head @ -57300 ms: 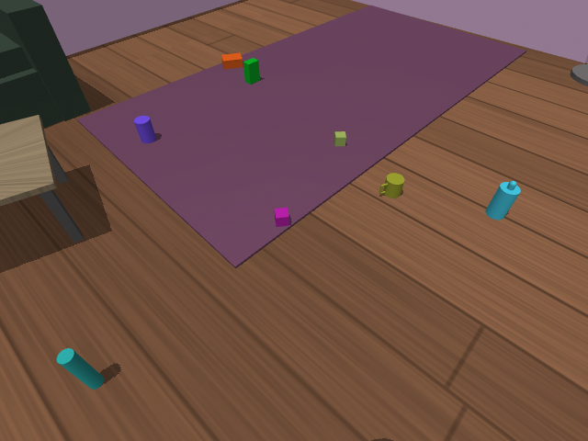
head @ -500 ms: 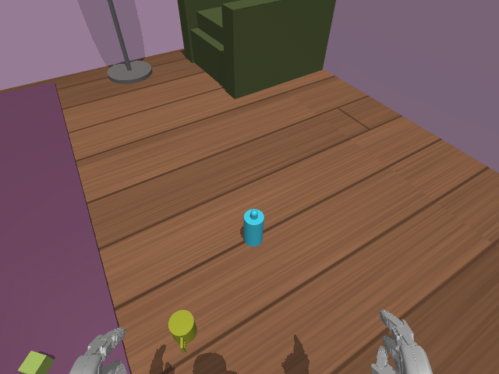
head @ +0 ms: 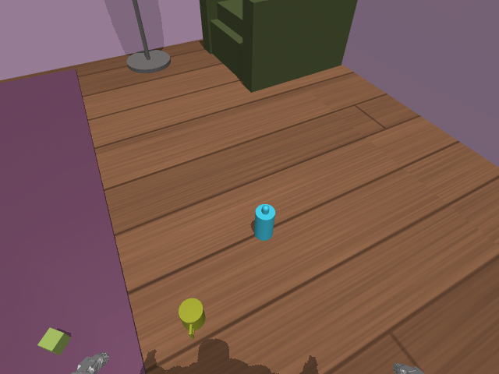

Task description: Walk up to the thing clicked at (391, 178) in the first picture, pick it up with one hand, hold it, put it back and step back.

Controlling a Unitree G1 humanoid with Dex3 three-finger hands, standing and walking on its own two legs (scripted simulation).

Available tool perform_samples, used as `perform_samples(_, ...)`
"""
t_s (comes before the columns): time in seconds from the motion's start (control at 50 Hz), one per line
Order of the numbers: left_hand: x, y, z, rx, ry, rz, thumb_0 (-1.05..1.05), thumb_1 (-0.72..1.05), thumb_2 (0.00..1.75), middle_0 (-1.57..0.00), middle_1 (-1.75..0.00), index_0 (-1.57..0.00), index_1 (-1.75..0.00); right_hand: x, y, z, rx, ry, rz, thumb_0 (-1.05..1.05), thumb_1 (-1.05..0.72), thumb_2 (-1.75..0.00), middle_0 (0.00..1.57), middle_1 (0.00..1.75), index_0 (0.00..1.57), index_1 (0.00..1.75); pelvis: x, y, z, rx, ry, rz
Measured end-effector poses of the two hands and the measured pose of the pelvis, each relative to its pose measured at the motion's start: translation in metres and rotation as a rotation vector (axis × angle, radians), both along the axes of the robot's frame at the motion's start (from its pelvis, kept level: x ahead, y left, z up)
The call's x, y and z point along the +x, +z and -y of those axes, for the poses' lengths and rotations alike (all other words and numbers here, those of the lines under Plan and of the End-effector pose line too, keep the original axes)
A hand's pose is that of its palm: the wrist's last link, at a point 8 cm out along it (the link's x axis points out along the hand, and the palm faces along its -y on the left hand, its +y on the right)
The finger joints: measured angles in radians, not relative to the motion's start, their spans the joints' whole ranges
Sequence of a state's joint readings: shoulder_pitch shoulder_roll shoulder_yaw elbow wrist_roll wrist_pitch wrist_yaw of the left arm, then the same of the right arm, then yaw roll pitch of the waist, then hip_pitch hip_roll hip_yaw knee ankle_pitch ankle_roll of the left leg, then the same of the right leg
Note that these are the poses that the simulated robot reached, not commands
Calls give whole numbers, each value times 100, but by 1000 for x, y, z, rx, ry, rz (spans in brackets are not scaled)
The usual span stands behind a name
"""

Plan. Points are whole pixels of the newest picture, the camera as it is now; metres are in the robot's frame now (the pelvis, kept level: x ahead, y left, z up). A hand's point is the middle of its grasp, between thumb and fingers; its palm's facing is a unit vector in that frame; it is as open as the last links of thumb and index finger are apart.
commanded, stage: stand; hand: left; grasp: from above
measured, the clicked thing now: (192, 319) +0.45 +0.22 -0.70
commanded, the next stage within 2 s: none
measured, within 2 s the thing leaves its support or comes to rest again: neither
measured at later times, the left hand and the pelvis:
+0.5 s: hand out of the picture +0.04 +0.24 -0.13, palm faces +0.04 -0.94 -0.33, open 7.4 cm; pelvis +0.00 +0.00 +0.03, yaw +0 degrees
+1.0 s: hand out of the picture +0.05 +0.23 -0.12, palm faces +0.03 -0.94 -0.34, open 7.4 cm; pelvis +0.00 -0.01 +0.04, yaw +0 degrees
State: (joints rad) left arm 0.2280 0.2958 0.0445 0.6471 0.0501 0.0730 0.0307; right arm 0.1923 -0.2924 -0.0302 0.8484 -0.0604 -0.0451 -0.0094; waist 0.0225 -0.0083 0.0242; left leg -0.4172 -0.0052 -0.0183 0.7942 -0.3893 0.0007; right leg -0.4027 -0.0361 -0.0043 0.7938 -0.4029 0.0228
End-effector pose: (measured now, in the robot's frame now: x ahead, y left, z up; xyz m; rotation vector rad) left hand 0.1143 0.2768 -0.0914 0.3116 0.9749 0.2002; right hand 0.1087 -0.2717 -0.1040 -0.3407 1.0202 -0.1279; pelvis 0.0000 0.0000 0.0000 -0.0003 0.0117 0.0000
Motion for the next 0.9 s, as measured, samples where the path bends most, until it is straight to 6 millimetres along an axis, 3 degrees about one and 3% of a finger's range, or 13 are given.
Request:
perform_samples(0.16,-53,-7,-6,-11,73,-167,1,91,90,-20,-30,-20,-30,-26,1,2,13,-59,-103,1,-90,-90,20,30,20,30,2,15,-1,-4,4,43)
perform_samples(0.3,-77,-6,-3,-33,103,-245,1,91,90,-20,-30,-20,-30,-39,5,-5,31,-83,-149,0,-90,-90,20,30,20,30,1,26,-3,-7,5,72)
perform_samples(0.62,-81,3,-10,-19,108,-271,1,91,90,-20,-30,-20,-30,-55,11,4,25,-106,-199,0,-90,-90,20,30,20,30,-6,36,-2,-3,10,92)
perform_samples(0.9,-79,7,-5,-11,112,-305,1,91,90,-20,-30,-20,-30,-52,11,17,20,-105,-225,0,-90,-90,20,30,20,30,0,39,6,-4,11,83)
